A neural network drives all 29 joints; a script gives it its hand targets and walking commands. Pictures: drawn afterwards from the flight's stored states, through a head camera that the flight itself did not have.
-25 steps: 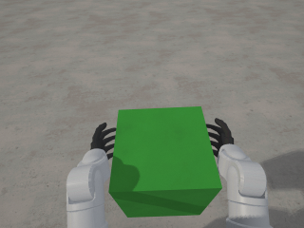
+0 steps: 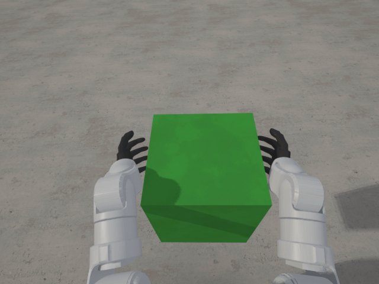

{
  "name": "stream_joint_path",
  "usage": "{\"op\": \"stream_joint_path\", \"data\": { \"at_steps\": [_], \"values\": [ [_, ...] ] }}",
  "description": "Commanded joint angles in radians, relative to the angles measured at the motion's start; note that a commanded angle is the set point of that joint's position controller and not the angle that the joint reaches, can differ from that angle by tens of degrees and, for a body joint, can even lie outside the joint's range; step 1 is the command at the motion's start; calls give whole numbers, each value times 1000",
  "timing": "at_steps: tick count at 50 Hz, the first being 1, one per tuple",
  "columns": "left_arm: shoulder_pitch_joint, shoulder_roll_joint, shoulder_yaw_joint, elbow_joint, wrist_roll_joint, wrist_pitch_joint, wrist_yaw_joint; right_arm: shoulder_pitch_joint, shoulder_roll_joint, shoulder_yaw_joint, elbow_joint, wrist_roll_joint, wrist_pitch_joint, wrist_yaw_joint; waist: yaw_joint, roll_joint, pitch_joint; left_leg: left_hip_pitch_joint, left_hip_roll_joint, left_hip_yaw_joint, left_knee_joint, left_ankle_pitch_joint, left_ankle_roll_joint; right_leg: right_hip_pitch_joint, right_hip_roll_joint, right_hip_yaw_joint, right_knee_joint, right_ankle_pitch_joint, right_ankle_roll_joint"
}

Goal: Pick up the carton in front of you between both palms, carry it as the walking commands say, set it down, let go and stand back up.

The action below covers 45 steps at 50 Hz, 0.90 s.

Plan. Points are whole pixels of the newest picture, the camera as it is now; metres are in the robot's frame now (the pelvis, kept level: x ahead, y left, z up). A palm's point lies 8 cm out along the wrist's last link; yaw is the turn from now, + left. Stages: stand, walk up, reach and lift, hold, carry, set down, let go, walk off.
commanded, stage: carry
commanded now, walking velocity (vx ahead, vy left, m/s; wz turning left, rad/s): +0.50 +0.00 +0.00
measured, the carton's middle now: (203, 183) +0.34 +0.00 +0.01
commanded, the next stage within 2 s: none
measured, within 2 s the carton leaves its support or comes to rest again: neither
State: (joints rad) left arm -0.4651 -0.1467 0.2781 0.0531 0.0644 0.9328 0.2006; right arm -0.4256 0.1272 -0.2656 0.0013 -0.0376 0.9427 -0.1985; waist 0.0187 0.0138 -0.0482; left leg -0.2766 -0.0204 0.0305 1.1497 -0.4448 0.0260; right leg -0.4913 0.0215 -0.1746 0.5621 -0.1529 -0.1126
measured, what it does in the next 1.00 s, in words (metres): walks ahead: left foot, then right foot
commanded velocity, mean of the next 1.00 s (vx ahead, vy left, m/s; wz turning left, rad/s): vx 0.50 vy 0.00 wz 0.00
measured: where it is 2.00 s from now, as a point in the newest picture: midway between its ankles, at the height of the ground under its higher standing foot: (198, 132)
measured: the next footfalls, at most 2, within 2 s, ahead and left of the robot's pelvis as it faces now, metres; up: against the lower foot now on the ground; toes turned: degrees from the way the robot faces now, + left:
left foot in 0.40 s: +0.47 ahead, +0.11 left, +0.00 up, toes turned +8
right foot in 0.94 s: +0.85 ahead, -0.10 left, +0.00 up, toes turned -12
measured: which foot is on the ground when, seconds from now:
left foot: up 0.00-0.38, down 0.40-0.98, up 1.00-1.00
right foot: down 0.00-0.44, up 0.46-0.92, down 0.94-1.00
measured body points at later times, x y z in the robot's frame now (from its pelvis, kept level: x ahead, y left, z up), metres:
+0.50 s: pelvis +0.36 +0.04 +0.01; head +0.34 +0.04 +0.46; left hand +0.61 +0.18 +0.08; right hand +0.59 -0.13 +0.09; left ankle +0.43 +0.10 -0.72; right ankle +0.17 -0.05 -0.63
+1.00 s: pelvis +0.70 -0.01 -0.01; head +0.67 -0.02 +0.44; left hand +0.94 +0.13 +0.07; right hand +0.93 -0.17 +0.07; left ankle +0.46 +0.10 -0.67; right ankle +0.82 -0.09 -0.72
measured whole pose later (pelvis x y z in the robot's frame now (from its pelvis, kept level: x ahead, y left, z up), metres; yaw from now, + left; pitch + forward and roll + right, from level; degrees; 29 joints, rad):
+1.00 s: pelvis +0.70 -0.01 -0.01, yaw -1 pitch +3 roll -2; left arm 0.05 -0.13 0.03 -0.48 0.00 1.15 0.17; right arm 0.06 0.13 -0.07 -0.50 0.00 1.14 -0.16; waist 0.01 0.04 -0.12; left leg -0.02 0.09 0.11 0.82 -0.46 -0.01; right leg -0.50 -0.02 -0.25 0.56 -0.11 -0.10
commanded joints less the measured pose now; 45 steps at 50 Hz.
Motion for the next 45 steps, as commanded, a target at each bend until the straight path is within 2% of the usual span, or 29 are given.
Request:
{"op": "stream_joint_path", "data": {
  "at_steps": [1,2,3,5,7,11,16,18,19,20,21,22,23,24,25,26,27,29,32,35,37,42,43,45],
  "values": [
    [-450,-822,-632,-181,-196,11,-29,-469,825,600,-130,135,6,17,13,-47,-437,-425,57,-59,151,70,1,708,-349,524,-216,329,-109],
    [-448,-845,-662,-234,-213,10,-43,-435,839,607,-155,128,4,23,5,-35,-419,-400,80,-57,69,101,-4,659,-331,468,-240,306,-75],
    [-431,-854,-690,-285,-224,8,-53,-391,847,623,-183,123,2,30,-3,-51,-418,-372,89,-49,6,121,-12,638,-316,428,-257,297,-52],
    [-348,-831,-730,-373,-231,8,-64,-285,864,665,-232,129,2,39,-4,-94,-408,-362,91,-10,-104,137,-30,629,-305,360,-295,331,-51],
    [-229,-821,-742,-442,-245,22,-65,-198,859,681,-305,149,10,34,0,-114,-386,-374,83,32,-225,163,-46,646,-280,291,-313,395,-50],
    [-28,-742,-730,-539,-248,58,-64,-62,802,721,-439,168,48,28,4,-153,-319,-397,68,100,-423,293,-59,706,-231,180,-304,555,-17],
    [153,-643,-706,-590,-211,131,-57,60,709,752,-542,189,131,35,14,-182,-203,-297,15,187,-664,437,-27,699,-201,88,-297,737,19],
    [188,-621,-711,-626,-210,158,-57,107,684,747,-569,189,160,41,6,-204,-222,-118,-12,227,-709,439,-4,654,-207,53,-180,833,44],
    [188,-614,-721,-649,-216,171,-60,137,680,741,-575,186,170,44,-15,-192,-258,43,-32,249,-757,441,4,590,-192,5,-49,819,68],
    [183,-610,-735,-672,-223,183,-64,162,674,733,-585,181,180,49,-33,-142,-305,245,19,203,-744,392,9,448,-170,-10,104,626,92],
    [164,-602,-749,-691,-234,198,-68,193,655,720,-587,170,192,51,-45,26,-348,380,241,-114,-746,366,40,271,-119,-15,368,264,113],
    [166,-597,-767,-702,-237,209,-72,155,644,721,-575,179,195,51,-42,315,-398,582,466,-553,-863,298,216,-66,28,58,644,-275,133],
    [147,-603,-785,-708,-244,212,-75,174,662,724,-576,188,200,60,-42,216,-345,512,460,-527,-905,295,231,-156,-34,173,763,-317,103],
    [139,-636,-790,-699,-244,212,-82,162,693,738,-583,196,197,70,-42,160,-302,426,416,-433,-915,338,216,-168,-79,190,772,-288,80],
    [137,-673,-791,-683,-239,207,-89,140,721,751,-589,200,193,81,-38,49,-265,333,392,-341,-928,342,179,-146,-118,194,721,-228,74],
    [147,-700,-787,-661,-231,201,-95,118,739,768,-591,204,188,91,-32,1,-245,252,371,-274,-959,306,149,-118,-147,198,643,-179,78],
    [157,-715,-782,-642,-219,195,-99,106,749,777,-590,207,182,99,-28,11,-240,200,346,-211,-986,241,123,-87,-152,182,591,-140,85],
    [199,-726,-779,-605,-195,184,-99,125,742,788,-576,211,176,112,-27,54,-216,159,311,-133,-1031,169,105,-79,-149,143,491,-79,103],
    [228,-714,-772,-594,-169,176,-88,157,709,787,-561,215,169,120,-33,84,-156,185,290,-70,-1080,200,104,-153,-156,97,334,10,139],
    [229,-692,-777,-614,-172,176,-76,176,674,773,-573,214,166,113,-36,86,-116,255,264,-14,-1065,345,96,-218,-152,61,222,81,157],
    [220,-671,-784,-643,-187,180,-67,185,650,761,-591,212,168,102,-37,97,-97,287,250,25,-1040,463,90,-223,-141,39,171,119,156],
    [198,-575,-771,-665,-205,201,-40,194,561,718,-593,189,185,62,-40,115,-24,344,240,79,-995,676,96,-184,-97,-23,5,142,106],
    [197,-564,-766,-666,-207,205,-36,192,552,716,-596,188,188,55,-38,122,-21,359,247,88,-984,744,90,-148,-86,-30,-31,155,91],
    [205,-552,-756,-666,-210,208,-30,182,547,721,-611,191,192,48,-26,160,-84,393,244,134,-861,1027,60,10,-36,-70,-69,155,69]
  ]
}}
